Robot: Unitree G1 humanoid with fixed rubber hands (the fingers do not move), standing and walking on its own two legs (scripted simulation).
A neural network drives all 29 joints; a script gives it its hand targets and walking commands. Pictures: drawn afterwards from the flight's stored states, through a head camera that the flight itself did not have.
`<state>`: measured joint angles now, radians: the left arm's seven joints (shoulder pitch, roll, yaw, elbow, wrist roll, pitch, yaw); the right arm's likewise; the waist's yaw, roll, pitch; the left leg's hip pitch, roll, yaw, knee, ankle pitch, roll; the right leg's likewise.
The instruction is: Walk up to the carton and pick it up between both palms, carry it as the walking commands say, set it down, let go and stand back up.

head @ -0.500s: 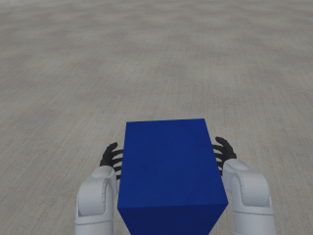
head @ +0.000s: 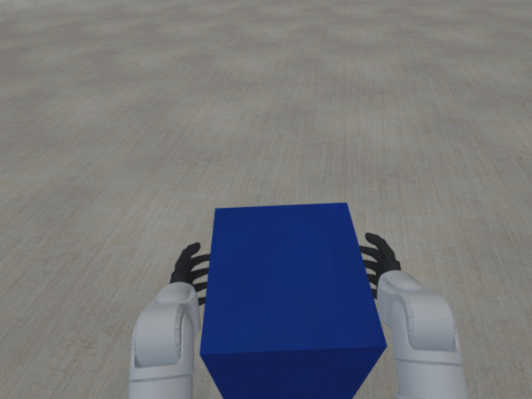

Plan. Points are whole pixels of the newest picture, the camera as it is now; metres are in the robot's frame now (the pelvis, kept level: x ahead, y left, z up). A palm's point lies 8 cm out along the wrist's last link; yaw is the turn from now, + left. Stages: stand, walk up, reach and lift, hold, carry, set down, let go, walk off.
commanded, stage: carry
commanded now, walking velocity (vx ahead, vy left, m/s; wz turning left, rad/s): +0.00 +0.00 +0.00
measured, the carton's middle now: (285, 308) +0.28 +0.00 +0.01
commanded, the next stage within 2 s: hold in 0.02 s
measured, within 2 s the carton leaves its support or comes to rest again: neither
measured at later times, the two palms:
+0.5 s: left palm (198, 298) +0.29 +0.13 +0.04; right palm (388, 295) +0.28 -0.16 +0.03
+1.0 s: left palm (208, 311) +0.32 +0.13 -0.05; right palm (370, 306) +0.31 -0.16 -0.05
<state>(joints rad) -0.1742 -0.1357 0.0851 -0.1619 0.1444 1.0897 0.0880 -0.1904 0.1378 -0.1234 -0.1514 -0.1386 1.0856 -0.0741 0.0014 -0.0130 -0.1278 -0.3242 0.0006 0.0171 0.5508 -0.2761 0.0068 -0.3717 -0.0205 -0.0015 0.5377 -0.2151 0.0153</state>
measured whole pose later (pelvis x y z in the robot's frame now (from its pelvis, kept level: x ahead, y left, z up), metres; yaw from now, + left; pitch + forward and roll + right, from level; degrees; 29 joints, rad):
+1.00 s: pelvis -0.03 -0.01 -0.02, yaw +2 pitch +12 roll +0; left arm -0.48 -0.20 0.43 0.48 0.37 0.33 -0.05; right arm -0.47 0.22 -0.44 0.43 -0.38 0.35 0.02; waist -0.04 0.02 0.06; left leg -0.63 -0.01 -0.02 0.69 -0.26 0.00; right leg -0.67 -0.02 -0.02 0.67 -0.21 -0.01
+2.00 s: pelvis -0.05 -0.01 -0.17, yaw +2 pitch +41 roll +1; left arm -0.78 -0.14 0.46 0.53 0.26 0.32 0.02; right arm -0.78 0.12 -0.49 0.49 -0.32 0.34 0.02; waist -0.03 0.04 -0.20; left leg -1.62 -0.02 0.00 1.39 -0.47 0.00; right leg -1.67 -0.02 0.01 1.35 -0.40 0.01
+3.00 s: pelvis -0.08 -0.01 -0.30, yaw +3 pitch +47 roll +2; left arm -1.16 -0.01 0.47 0.67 0.20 0.32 0.09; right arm -1.15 -0.04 -0.48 0.64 -0.25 0.35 -0.02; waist -0.04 0.04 -0.03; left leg -2.12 -0.05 -0.01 1.85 -0.56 -0.03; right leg -2.17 0.00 0.03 1.82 -0.48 0.01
